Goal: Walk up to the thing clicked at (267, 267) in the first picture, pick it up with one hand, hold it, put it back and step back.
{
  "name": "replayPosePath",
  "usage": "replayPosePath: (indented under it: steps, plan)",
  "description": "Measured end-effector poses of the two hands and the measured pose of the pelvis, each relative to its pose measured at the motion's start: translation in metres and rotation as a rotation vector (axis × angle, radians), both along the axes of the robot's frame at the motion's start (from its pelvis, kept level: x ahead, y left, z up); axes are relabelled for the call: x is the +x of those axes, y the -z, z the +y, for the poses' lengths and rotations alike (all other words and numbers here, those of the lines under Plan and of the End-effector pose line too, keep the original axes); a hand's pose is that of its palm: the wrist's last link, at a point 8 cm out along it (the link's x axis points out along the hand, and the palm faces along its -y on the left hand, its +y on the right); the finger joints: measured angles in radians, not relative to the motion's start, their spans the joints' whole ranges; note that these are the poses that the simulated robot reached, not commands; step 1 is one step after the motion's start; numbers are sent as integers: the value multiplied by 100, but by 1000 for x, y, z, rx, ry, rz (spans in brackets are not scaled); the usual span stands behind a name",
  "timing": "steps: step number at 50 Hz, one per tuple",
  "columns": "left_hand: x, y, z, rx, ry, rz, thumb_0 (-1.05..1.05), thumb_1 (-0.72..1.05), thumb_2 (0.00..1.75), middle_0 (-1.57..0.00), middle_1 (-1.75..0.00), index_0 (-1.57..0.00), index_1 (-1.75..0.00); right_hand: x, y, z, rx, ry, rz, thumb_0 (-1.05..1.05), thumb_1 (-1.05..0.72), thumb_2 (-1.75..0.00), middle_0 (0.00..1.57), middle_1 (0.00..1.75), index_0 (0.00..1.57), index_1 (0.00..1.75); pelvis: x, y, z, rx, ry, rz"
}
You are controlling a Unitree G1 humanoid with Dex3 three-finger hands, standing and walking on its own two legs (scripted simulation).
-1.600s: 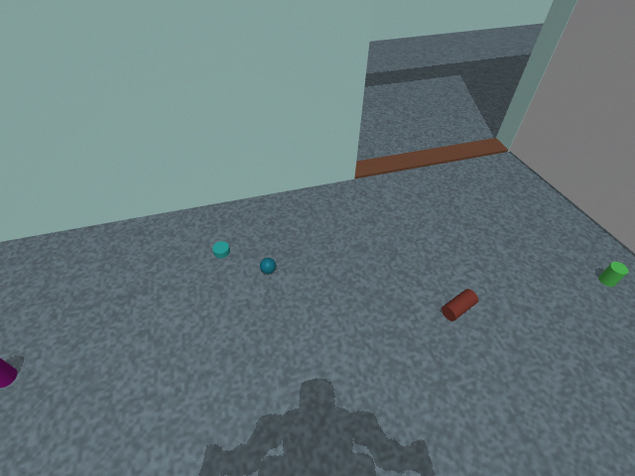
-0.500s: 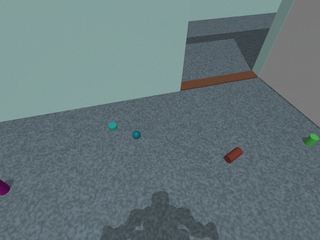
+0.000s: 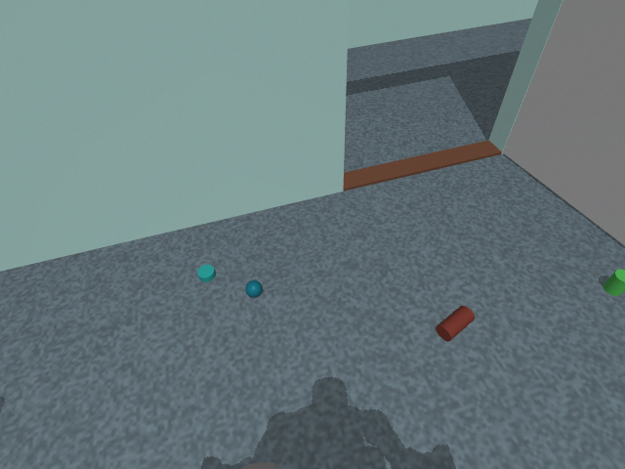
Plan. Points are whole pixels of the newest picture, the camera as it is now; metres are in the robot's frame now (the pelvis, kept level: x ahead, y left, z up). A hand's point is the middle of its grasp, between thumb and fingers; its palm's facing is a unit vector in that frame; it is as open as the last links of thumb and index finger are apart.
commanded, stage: walk up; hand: left
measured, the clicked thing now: (253, 288) +0.88 +0.27 -0.74
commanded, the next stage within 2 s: none
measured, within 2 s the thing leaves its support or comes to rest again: neither
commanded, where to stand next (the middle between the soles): +0.52 +0.04 m, yaw -2 degrees
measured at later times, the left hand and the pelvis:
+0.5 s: hand (134, 391) +0.28 +0.31 -0.14, palm faces -0.12 -0.93 -0.36, open 7.4 cm; pelvis +0.19 +0.04 +0.00, yaw -3 degrees
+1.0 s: hand (148, 324) +0.41 +0.33 -0.16, palm faces -0.08 -0.92 -0.38, open 7.4 cm; pelvis +0.37 +0.05 -0.02, yaw -3 degrees
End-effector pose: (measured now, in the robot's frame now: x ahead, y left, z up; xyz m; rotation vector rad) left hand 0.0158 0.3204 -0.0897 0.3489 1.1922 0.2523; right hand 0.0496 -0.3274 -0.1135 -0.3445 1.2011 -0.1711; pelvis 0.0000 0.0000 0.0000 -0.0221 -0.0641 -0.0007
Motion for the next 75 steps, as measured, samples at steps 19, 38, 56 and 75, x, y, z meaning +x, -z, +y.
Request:
replayPosePath:
  steps: [19, 38, 56, 75]
  plan:
    - [186, 27, 37, -56, 99, -20, 1, 90, 89, -20, -30, -20, -30, 168, -30, 57, -32, -10, -167, 1, -90, -90, 21, 30, 21, 30, 149, 4, 40, 19, 32, 11]
    - [343, -8, 6, 19, 136, -116, 1, 90, 89, -20, -30, -20, -30, 266, 12, 24, 32, 27, -32, 1, -91, -90, 20, 30, 21, 30, 284, 8, 14, 19, 50, 11]
    - [438, 39, 56, -36, 113, 16, 1, 90, 89, -20, -30, -20, -30, 397, -23, 67, -74, 16, -113, 1, -90, -90, 21, 30, 21, 30, 397, 13, 58, 9, 58, 18]
    - [516, 33, 12, -42, 137, -29, 1, 90, 89, -20, -30, -20, -30, 440, 18, 64, 14, 61, -63, 1, -90, -90, 21, 30, 21, 30, 426, 17, 41, 30, 65, 17]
